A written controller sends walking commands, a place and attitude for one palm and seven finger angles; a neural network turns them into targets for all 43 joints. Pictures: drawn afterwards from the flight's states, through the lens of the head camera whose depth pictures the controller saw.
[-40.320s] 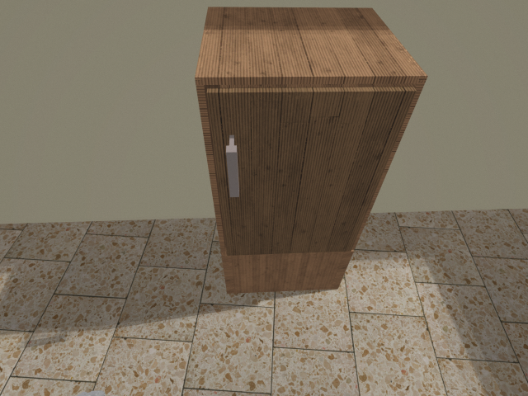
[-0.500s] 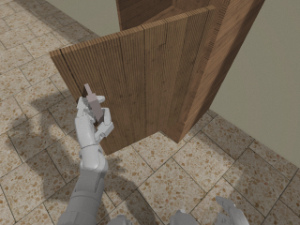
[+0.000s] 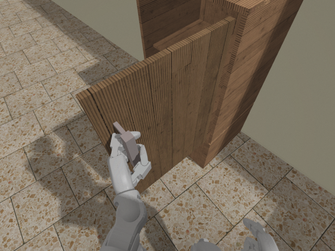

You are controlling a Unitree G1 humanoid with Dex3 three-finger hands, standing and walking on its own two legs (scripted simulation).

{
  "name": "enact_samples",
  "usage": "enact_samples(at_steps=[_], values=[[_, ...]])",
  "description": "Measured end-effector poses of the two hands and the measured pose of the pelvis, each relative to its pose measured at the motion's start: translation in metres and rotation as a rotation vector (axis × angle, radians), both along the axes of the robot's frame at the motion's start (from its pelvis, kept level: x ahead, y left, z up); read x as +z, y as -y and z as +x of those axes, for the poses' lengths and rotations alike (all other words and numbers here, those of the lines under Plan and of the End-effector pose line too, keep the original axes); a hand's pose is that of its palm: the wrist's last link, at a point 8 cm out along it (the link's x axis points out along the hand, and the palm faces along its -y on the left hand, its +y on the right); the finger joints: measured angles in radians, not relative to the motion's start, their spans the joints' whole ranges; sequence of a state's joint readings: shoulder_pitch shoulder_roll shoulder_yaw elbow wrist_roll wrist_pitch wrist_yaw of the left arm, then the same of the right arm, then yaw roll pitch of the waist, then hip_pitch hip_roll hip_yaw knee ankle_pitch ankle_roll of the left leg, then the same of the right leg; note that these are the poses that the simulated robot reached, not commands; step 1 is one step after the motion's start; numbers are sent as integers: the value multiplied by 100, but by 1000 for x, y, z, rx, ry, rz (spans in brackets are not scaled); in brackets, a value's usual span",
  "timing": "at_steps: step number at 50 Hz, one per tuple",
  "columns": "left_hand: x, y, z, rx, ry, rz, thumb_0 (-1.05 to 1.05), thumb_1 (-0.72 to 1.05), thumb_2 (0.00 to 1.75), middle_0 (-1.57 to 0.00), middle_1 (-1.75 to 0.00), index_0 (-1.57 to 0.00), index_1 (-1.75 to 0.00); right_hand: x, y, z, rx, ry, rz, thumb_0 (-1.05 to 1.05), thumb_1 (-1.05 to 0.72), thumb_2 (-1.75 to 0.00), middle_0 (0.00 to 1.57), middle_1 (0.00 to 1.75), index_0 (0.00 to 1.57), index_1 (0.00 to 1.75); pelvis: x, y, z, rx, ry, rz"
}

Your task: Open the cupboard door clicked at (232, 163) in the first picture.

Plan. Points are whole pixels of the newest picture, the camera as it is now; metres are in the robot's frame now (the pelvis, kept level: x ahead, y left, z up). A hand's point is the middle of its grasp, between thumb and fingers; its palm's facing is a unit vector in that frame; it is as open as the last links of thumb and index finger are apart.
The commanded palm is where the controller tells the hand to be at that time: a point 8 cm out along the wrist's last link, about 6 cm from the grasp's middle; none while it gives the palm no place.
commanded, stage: open thumb and fingers to let go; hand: left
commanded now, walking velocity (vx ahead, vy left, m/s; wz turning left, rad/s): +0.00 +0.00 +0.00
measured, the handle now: (127, 146) +0.35 +0.11 +0.04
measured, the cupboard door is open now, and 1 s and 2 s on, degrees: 86 87 88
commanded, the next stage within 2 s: slide the hand sideways off the handle in 0.76 s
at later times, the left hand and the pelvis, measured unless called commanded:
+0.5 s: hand (144, 158) +0.32 +0.07 +0.04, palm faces +0.36 -0.93 -0.02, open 13.1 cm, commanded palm +0.28 +0.12 +0.04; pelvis -0.02 +0.00 +0.00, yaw +0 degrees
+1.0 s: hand (140, 170) +0.29 +0.08 +0.04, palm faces -0.03 -0.99 -0.12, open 15.5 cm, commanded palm +0.28 +0.12 +0.04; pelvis -0.03 +0.02 -0.01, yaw +0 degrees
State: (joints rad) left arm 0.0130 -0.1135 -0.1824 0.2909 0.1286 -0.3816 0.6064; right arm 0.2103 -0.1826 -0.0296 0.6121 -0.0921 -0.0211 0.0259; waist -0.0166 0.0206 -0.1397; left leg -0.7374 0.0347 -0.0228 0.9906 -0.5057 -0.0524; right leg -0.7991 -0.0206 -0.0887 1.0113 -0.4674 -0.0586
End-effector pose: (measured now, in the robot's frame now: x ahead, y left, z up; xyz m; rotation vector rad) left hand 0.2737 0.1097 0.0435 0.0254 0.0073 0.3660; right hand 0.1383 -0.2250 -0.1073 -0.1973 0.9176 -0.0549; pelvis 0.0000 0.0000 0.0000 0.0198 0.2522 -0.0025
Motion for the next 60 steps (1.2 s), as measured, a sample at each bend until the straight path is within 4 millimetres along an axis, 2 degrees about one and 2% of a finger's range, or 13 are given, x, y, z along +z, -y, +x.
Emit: enact_samples(at_steps=[5, 9, 22, 28, 32, 45, 49, 52, 56, 60], values=[[0, 0, 6, 22, 3, 12, 1, 63, 77, -36, -132, -35, -133, -4, 1, 2, 9, 12, -1, 1, -91, -90, 20, 30, 20, 30, -3, 4, -8, 7, 1, 5], [2, 0, 8, 24, 6, 6, 1, 51, 72, -37, -131, -35, -131, -4, 0, 3, 12, 26, 9, 1, -91, -90, 20, 30, 20, 30, -2, 6, -12, 7, 3, 8], [2, 0, 8, 8, 13, -4, 0, -22, 42, -33, -122, -31, -122, -2, -2, -9, 2, 20, -2, 1, -90, -90, 20, 30, 20, 30, -2, 0, -19, 3, 9, 5], [2, -1, 8, -5, 17, -7, 0, -41, 34, -31, -108, -28, -108, -3, -5, -16, -8, 9, -9, 1, -91, -90, 20, 30, 20, 30, -3, -6, -20, -2, 11, 1], [2, 0, 8, -18, 16, -7, -1, -46, 32, -29, -93, -27, -94, -2, -10, -18, -11, 5, -8, 1, -91, -90, 20, 30, 20, 30, -3, -10, -20, -5, 10, -2], [1, -6, 5, -67, 20, 9, -1, -50, 30, -44, -61, -39, -67, -3, -29, -15, 14, 15, 4, 1, -90, -90, 20, 30, 20, 30, -4, -20, -25, -5, 14, -10], [0, -19, 2, -331, 44, 94, -1, -49, 30, -36, -51, -29, -54, -1, -29, -17, 7, 31, 3, 1, -90, -90, 20, 30, 21, 30, -6, -22, -27, 3, 20, -10], [1, -25, 0, -502, 28, 78, -1, -50, 30, -29, -43, -22, -45, 0, -28, -19, -12, 50, 6, 1, -90, -90, 20, 30, 21, 30, -6, -26, -28, 5, 34, -17], [-1, -25, 0, -524, 5, -22, -1, -50, 30, -22, -36, -18, -38, 5, -26, -22, -26, 67, 3, 1, -90, -90, 20, 30, 20, 30, -5, -32, -28, -1, 38, -17], [-1, -20, -4, -498, 14, -41, -1, -50, 30, -18, -33, -19, -35, 8, -27, -22, -22, 81, 2, 1, -90, -90, 20, 30, 20, 30, -6, -34, -26, -10, 27, -11]])
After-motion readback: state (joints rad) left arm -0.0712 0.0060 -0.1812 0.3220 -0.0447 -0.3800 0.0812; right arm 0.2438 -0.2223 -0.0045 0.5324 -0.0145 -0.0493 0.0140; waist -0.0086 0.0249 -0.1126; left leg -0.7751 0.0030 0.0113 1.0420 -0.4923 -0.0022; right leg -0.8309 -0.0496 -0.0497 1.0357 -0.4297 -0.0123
